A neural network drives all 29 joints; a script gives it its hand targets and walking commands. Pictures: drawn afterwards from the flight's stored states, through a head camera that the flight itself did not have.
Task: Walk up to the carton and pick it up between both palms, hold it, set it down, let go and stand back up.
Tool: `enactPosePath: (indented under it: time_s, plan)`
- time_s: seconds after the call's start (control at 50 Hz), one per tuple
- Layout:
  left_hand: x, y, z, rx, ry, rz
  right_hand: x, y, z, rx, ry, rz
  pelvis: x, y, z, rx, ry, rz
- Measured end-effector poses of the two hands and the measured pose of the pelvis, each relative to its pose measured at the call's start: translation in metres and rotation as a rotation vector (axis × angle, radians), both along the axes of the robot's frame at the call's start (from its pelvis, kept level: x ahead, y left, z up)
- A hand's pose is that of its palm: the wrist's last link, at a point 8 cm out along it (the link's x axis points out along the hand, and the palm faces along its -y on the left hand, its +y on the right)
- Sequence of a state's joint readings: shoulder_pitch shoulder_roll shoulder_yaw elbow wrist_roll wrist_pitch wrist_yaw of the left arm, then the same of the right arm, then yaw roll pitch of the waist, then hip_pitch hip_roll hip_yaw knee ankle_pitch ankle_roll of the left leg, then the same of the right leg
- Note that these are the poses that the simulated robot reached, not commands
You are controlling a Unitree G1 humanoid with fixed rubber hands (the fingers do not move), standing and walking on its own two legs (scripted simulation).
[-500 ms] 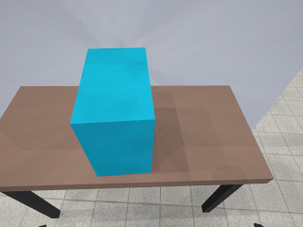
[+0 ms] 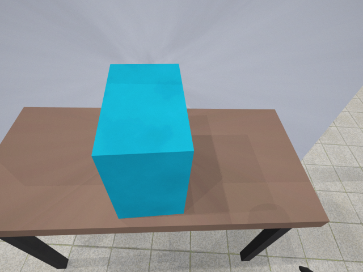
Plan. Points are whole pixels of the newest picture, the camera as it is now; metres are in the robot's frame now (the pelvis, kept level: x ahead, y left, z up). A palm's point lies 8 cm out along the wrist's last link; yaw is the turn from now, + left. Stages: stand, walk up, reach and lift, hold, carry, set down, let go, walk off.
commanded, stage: walk up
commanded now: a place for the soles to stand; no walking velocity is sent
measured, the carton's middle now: (148, 141) +0.43 +0.08 +0.02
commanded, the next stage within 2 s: none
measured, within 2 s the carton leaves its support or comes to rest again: neither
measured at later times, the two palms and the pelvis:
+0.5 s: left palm out of the picture +0.10 +0.29 -0.11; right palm out of the picture +0.09 -0.33 -0.10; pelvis +0.01 -0.01 +0.00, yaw +0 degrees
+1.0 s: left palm out of the picture +0.09 +0.36 -0.11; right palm out of the picture +0.07 -0.28 -0.11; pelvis -0.01 +0.04 -0.01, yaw +1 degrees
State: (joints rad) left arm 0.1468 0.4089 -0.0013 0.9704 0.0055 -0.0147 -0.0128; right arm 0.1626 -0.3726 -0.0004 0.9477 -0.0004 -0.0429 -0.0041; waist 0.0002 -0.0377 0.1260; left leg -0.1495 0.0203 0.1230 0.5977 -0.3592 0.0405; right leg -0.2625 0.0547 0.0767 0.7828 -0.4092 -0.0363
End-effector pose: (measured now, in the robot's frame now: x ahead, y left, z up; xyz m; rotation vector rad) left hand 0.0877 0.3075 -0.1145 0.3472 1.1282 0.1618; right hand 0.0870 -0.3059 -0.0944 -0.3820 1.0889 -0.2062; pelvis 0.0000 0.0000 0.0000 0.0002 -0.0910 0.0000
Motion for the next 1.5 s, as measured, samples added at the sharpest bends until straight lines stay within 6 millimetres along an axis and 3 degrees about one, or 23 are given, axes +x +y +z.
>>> enactPosePath:
  time_s: [0.16,0.4,0.7,0.88,1.06,1.22,1.36,1.5]
  plan:
    - [-0.002,-0.012,0.008,0.027,0.025,0.013,0.004,-0.014,-0.009,0.023,0.018,0.002,0.005,-0.013,0.001,0.013,0.008,0.0]
    - [0.015,-0.02,0.005,0.002,-0.001,0.008,-0.001,-0.016,-0.008,0.011,0.055,-0.011,0.008,-0.012,0.002,0.011,0.016,0.0]
    - [0.019,-0.017,0.007,0.012,0.003,0.01,0.0,-0.016,-0.009,0.014,0.067,-0.013,0.01,-0.011,0.002,0.01,0.02,0.0]
    - [0.003,0.02,0.011,0.091,0.002,0.033,-0.006,-0.005,-0.011,-0.004,0.091,-0.016,0.004,0.009,-0.002,-0.016,0.006,0.0]
    - [-0.005,0.067,-0.003,0.065,-0.042,0.037,-0.02,0.044,-0.007,-0.025,0.085,-0.016,-0.011,0.054,-0.008,-0.048,-0.019,0.014]
    - [-0.031,0.095,-0.005,0.079,0.044,0.054,-0.023,0.073,-0.006,-0.006,0.094,-0.015,-0.014,0.074,-0.004,-0.042,0.001,0.016]
    - [-0.04,0.103,0.001,0.113,0.057,0.074,-0.02,0.081,-0.021,0.025,0.094,-0.002,-0.016,0.077,-0.008,-0.006,0.001,0.03]
    - [-0.045,0.085,0.005,0.121,0.062,0.083,-0.019,0.074,-0.032,0.059,0.088,0.003,-0.016,0.065,-0.009,0.017,-0.001,0.032]
